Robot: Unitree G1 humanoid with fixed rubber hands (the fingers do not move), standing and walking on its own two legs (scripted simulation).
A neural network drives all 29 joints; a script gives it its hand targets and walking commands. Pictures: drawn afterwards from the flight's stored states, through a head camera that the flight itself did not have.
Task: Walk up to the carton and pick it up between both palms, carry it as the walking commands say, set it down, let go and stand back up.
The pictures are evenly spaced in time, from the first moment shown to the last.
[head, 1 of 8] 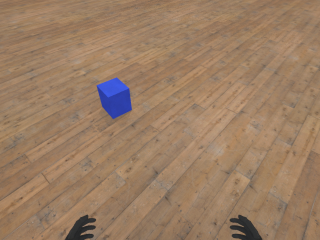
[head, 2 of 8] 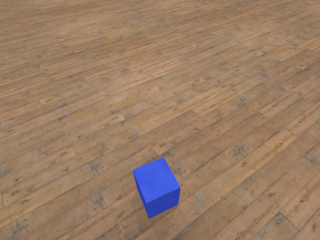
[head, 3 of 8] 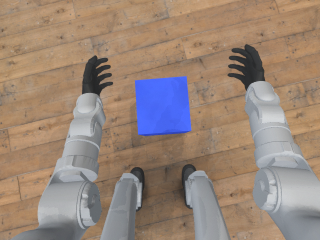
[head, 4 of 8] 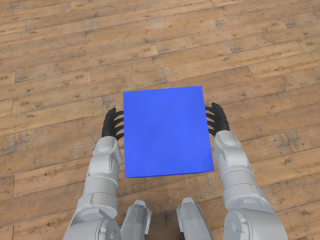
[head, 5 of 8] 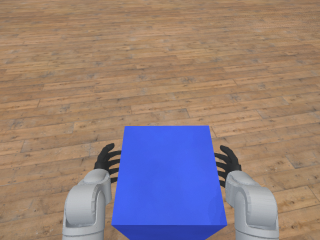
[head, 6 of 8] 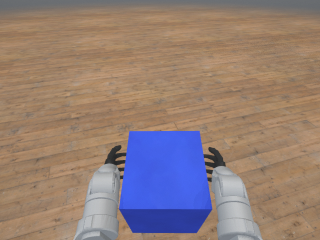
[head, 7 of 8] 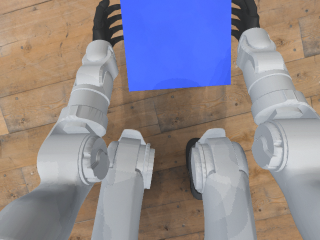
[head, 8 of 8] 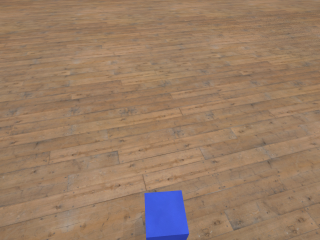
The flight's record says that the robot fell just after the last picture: no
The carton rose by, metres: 0.68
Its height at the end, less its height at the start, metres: +0.00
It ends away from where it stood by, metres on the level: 2.96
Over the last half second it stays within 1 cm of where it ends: yes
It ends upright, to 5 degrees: yes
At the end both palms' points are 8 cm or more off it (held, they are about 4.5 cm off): yes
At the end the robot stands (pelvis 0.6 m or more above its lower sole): yes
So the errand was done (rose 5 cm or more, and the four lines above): yes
